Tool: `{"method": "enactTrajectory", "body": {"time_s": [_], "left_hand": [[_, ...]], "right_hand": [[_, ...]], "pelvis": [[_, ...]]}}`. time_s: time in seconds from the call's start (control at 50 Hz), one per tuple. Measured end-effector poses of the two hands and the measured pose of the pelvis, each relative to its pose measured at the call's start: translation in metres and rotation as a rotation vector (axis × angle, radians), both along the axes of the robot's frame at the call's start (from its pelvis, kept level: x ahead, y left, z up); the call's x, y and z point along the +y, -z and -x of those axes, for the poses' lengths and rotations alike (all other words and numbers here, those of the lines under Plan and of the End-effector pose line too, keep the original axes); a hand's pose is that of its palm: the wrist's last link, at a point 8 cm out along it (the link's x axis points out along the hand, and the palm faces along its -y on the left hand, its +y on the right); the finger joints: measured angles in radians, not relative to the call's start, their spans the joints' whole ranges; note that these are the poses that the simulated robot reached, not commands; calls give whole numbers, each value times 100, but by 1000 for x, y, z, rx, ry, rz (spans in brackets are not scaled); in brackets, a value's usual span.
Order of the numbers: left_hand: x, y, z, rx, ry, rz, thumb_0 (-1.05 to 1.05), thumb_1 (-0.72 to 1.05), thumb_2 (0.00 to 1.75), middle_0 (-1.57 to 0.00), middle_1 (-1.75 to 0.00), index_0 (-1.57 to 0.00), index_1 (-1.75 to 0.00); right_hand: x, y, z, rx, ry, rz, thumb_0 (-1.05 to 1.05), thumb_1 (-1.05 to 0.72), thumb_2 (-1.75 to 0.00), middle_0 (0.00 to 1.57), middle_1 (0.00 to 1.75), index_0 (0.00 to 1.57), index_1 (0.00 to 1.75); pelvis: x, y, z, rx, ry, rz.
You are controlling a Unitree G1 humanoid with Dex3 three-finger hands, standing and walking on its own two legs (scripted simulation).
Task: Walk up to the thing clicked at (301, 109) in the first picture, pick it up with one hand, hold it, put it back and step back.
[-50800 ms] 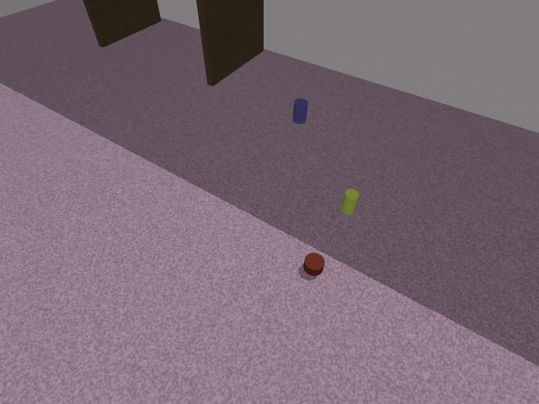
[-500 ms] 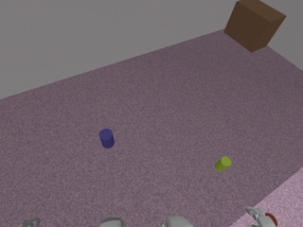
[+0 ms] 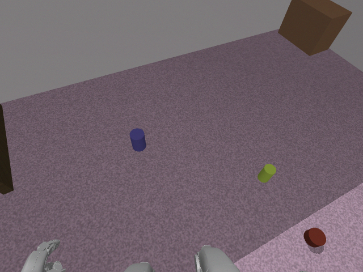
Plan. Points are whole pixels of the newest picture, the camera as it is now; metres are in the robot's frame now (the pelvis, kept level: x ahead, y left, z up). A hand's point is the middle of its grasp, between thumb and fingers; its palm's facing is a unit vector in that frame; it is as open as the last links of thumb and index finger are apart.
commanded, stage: step back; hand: left
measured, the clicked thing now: (138, 140) +0.88 +0.22 -0.69
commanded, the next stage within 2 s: stand in 1.40 s
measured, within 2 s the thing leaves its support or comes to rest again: neither
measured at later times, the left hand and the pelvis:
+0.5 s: hand out of the picture -0.10 +0.25 -0.12, palm faces +0.03 -0.89 -0.45, open 7.4 cm; pelvis -0.16 -0.03 +0.00, yaw +0 degrees
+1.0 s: hand out of the picture -0.10 +0.23 -0.13, palm faces +0.06 -0.92 -0.39, open 7.4 cm; pelvis -0.15 -0.04 +0.01, yaw +1 degrees
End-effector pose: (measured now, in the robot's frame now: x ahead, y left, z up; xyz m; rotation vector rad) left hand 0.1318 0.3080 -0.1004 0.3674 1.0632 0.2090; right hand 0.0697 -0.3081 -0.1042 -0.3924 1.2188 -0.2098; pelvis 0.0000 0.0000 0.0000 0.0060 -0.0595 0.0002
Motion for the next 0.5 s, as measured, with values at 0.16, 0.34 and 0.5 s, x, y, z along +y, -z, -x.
{"method": "enactTrajectory", "body": {"time_s": [0.16, 0.34, 0.5], "left_hand": [[-10, 0, 77, 58, 8, 0, 0, 90, 90, -21, -30, -20, -30], [-31, -7, 195, 148, -21, -36, 0, 90, 90, -21, -30, -20, -30], [-15, -19, 243, 93, -85, -59, 0, 90, 90, -21, -30, -20, -30]], "right_hand": [[-15, -13, 33, -99, -7, 15, 1, -90, -89, 20, 30, 21, 30], [-44, 2, 97, -113, 34, -23, 1, -91, -89, 20, 29, 20, 30], [-43, 11, 170, 31, 3, -30, 1, -91, -89, 20, 29, 20, 30]], "pelvis": [[-13, -4, 59, 21, 48, 21], [-35, -2, 125, 3, 70, -7], [-31, -5, 156, 8, -8, -12]]}}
